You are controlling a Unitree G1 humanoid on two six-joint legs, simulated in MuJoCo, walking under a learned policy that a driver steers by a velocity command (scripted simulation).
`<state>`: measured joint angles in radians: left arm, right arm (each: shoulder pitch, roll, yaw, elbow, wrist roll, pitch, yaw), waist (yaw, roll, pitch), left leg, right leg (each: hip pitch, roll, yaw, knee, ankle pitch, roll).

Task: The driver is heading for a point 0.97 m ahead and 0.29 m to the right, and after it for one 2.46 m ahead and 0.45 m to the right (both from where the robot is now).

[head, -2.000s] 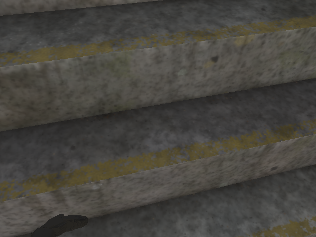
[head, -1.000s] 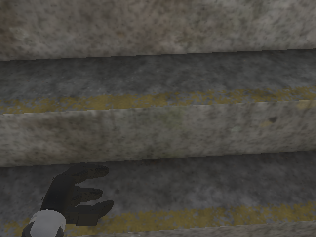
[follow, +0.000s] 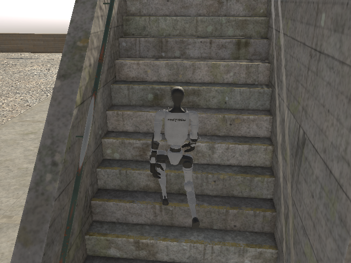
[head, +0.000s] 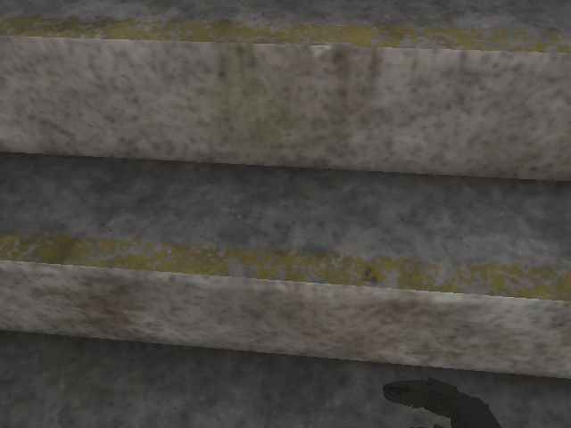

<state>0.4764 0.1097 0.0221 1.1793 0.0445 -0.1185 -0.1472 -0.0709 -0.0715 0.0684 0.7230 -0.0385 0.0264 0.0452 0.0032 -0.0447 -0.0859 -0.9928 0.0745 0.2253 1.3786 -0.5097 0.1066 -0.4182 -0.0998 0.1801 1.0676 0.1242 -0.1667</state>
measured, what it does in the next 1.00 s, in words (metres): climbs, turning right: right foot 0.23 m higher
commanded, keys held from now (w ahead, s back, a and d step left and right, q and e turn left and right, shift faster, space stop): w+e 0.84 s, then w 0.16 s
